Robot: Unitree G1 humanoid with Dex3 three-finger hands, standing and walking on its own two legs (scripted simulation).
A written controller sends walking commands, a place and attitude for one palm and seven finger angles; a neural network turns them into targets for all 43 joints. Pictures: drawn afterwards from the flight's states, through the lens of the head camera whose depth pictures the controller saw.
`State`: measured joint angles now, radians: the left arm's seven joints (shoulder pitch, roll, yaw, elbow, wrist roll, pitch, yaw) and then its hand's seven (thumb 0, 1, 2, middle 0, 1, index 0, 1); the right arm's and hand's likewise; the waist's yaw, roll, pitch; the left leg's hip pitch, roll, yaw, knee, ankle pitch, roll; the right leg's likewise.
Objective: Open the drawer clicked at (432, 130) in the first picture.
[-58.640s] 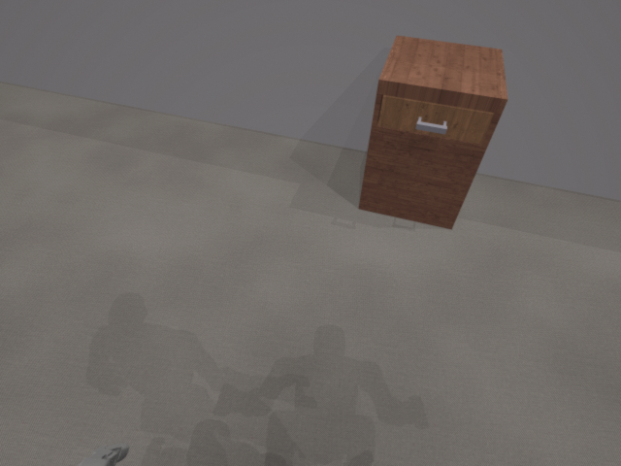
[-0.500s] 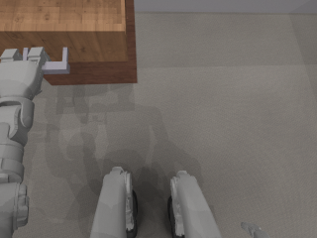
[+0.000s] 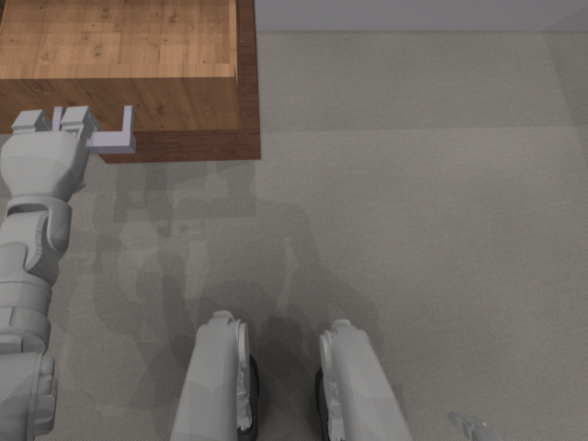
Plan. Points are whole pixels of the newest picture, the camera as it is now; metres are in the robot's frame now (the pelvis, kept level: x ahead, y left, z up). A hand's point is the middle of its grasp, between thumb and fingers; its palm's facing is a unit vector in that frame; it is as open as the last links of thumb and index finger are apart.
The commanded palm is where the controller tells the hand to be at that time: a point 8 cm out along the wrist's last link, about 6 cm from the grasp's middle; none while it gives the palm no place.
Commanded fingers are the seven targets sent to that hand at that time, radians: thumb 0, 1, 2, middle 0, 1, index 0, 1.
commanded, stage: pull the drawer open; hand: left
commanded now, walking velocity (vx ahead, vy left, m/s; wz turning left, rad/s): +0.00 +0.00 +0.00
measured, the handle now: (93, 129) +0.51 +0.29 -0.04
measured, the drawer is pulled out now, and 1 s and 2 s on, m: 0.17 0.19 0.22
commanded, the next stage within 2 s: none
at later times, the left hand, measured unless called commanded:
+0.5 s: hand (72, 185) +0.43 +0.32 -0.06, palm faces -0.04 -0.04 -1.00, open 5.7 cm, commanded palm +0.41 +0.29 -0.01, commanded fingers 0.00 0.90 0.90 -0.40 -1.35 -0.40 -1.35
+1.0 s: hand (71, 191) +0.42 +0.32 -0.06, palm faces -0.03 -0.04 -1.00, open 5.8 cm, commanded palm +0.40 +0.29 -0.01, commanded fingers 0.00 0.90 0.90 -0.40 -1.35 -0.40 -1.35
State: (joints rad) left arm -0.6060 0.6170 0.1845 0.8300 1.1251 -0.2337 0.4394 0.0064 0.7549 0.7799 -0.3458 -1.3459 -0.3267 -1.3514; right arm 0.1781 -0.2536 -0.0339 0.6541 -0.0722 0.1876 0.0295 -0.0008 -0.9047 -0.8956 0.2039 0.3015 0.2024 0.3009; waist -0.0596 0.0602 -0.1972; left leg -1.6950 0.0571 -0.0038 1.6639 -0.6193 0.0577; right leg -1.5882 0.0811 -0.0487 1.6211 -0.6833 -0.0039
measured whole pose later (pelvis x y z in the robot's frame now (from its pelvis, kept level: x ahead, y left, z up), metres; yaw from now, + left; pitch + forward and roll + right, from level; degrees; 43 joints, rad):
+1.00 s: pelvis +0.00 +0.00 +0.00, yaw +0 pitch +36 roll -6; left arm -0.52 0.58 0.19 0.76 1.12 -0.24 0.47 0.01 0.76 0.79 -0.33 -1.35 -0.33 -1.34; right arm 0.16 -0.26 -0.04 0.65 -0.07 0.19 0.03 0.00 -0.90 -0.90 0.20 0.30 0.20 0.30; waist -0.05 0.06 -0.20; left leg -1.68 0.05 0.01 1.66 -0.62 0.07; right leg -1.57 0.08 -0.04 1.62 -0.68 0.00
